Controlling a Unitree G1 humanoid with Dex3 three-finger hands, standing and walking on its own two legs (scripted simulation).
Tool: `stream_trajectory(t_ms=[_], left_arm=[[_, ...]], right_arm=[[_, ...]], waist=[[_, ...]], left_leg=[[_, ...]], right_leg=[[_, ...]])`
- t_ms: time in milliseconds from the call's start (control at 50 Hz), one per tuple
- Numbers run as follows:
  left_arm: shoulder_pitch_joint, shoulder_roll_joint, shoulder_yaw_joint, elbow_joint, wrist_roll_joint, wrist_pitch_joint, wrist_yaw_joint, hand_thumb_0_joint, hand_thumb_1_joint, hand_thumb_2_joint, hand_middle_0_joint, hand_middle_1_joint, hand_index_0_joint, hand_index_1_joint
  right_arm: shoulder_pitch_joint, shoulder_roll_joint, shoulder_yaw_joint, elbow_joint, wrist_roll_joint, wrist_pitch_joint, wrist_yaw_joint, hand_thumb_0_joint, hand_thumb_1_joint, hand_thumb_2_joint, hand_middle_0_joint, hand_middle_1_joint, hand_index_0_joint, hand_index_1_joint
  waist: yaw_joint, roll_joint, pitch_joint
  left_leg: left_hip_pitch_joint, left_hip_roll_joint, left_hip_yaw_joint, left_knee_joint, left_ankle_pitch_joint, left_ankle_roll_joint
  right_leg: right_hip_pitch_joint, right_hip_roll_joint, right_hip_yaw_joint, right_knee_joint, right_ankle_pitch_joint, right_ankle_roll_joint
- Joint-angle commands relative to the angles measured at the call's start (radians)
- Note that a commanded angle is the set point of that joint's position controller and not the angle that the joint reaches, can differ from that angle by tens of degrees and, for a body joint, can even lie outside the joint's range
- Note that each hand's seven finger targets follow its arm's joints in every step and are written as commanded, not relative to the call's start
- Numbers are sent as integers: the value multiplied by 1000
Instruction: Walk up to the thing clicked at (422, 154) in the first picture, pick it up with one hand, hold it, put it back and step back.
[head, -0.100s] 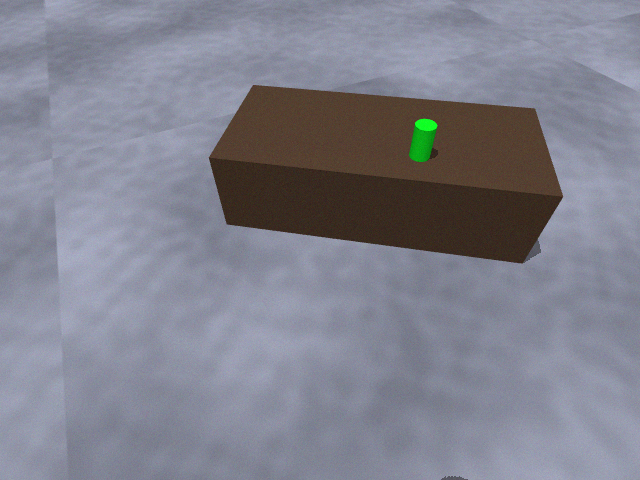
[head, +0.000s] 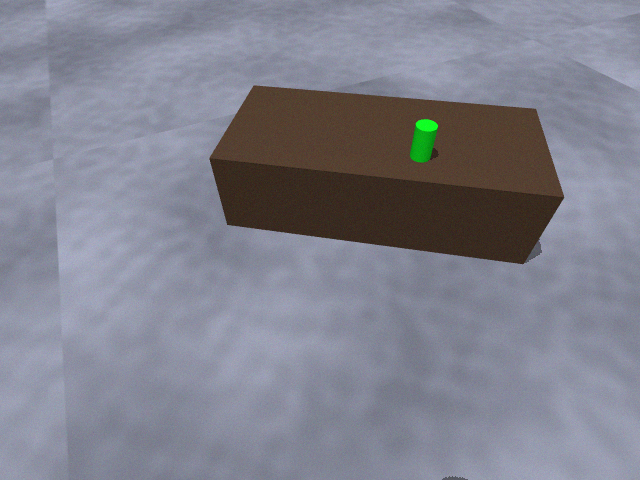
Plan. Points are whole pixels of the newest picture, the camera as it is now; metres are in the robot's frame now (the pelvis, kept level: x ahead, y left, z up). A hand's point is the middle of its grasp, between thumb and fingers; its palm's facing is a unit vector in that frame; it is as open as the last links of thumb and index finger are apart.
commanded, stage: stand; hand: right
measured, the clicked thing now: (423, 141) +1.28 -0.33 -0.36
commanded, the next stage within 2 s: walk up in 1.02 s
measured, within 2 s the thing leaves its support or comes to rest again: neither
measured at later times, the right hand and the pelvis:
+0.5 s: hand out of the picture +0.08 -0.25 -0.16, palm faces -0.03 +0.94 -0.33, open 7.3 cm; pelvis +0.01 +0.00 +0.00, yaw +0 degrees
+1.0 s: hand out of the picture +0.08 -0.25 -0.16, palm faces -0.03 +0.94 -0.33, open 7.3 cm; pelvis +0.01 +0.00 +0.00, yaw +0 degrees
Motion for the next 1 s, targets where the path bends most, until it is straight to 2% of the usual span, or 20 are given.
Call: stream_trajectory(t_ms=[0, 60, 280, 380, 440, 460, 520, 600, 700, 820, 900, 980], left_arm=[[-42, 213, 45, -53, -5, -23, 15, 0, 900, 900, -200, -300, -200, -300], [-44, 214, 45, -53, -4, -22, 16, 0, 900, 900, -200, -300, -200, -300], [-48, 217, 48, -58, -3, -24, 18, 0, 900, 900, -200, -300, -200, -300], [-44, 215, 50, -56, -5, -23, 18, 0, 900, 900, -200, -300, -200, -300], [-41, 212, 48, -62, -2, -26, 18, 0, 900, 900, -200, -300, -200, -300], [-44, 217, 50, -62, -4, -25, 18, 0, 900, 900, -200, -300, -200, -300], [-41, 215, 49, -62, -3, -27, 20, 0, 900, 900, -200, -300, -200, -300], [-45, 215, 50, -62, -4, -25, 20, 0, 900, 900, -200, -300, -200, -300], [-41, 210, 51, -57, -4, -21, 19, 0, 900, 900, -200, -300, -200, -300], [-34, 218, 53, -62, -4, -24, 17, 0, 900, 900, -200, -300, -200, -300], [-31, 211, 52, -61, -3, -21, 17, 0, 900, 900, -200, -300, -200, -300], [-33, 217, 53, -56, -4, -19, 18, 0, 900, 900, -200, -300, -200, -300]], right_arm=[[-35, -205, -41, -59, -3, -24, -13, 0, -900, -900, 200, 300, 200, 300], [-37, -204, -41, -57, -2, -22, -13, 0, -900, -900, 200, 300, 200, 300], [-41, -207, -45, -60, -3, -21, -14, 0, -900, -900, 200, 300, 200, 300], [-43, -206, -42, -57, -3, -18, -13, 0, -900, -900, 200, 300, 200, 300], [-42, -212, -45, -61, -3, -19, -13, 0, -900, -900, 200, 300, 200, 300], [-42, -206, -44, -60, -3, -19, -14, 0, -900, -900, 200, 300, 200, 300], [-45, -211, -45, -61, -3, -19, -14, 0, -900, -900, 200, 300, 200, 300], [-41, -214, -47, -58, -3, -17, -14, 0, -900, -900, 200, 300, 200, 300], [-42, -211, -44, -58, -4, -17, -14, 0, -900, -900, 200, 300, 200, 300], [-39, -211, -45, -61, -3, -20, -14, 0, -900, -900, 200, 300, 200, 300], [-40, -216, -46, -60, -4, -21, -16, 0, -900, -900, 200, 300, 200, 300], [-35, -206, -43, -59, -3, -19, -14, 0, -900, -900, 200, 300, 200, 300]], waist=[[-1, -19, -85], [-1, -19, -74], [-6, -16, -107], [-1, -14, -64], [-2, -11, -101], [-3, -16, -93], [-3, -19, -110], [-3, -14, -107], [-2, 6, -69], [-1, -11, -94], [2, 6, -86], [-1, -27, -76]], left_leg=[[18, 118, -89, -42, 125, 42], [12, 114, -91, -46, 110, 37], [41, 120, -83, -35, 166, 39], [15, 116, -85, -49, 116, 35], [31, 121, -83, -37, 164, 39], [29, 118, -84, -43, 152, 35], [46, 122, -80, -34, 184, 37], [33, 120, -79, -38, 173, 37], [9, 117, -83, -58, 116, 37], [38, 121, -84, -50, 162, 37], [29, 123, -87, -57, 146, 38], [25, 118, -91, -65, 131, 35]], right_leg=[[15, -123, 98, -67, 122, -20], [9, -122, 100, -76, 104, -21], [41, -128, 99, -71, 183, -23], [15, -124, 100, -91, 118, -20], [47, -130, 99, -83, 181, -20], [35, -126, 98, -84, 160, -19], [50, -130, 97, -79, 214, -20], [66, -129, 95, -79, 204, -23], [41, -124, 94, -88, 136, -20], [47, -126, 96, -84, 167, -22], [49, -128, 98, -83, 154, -22], [39, -121, 90, -89, 127, -20]])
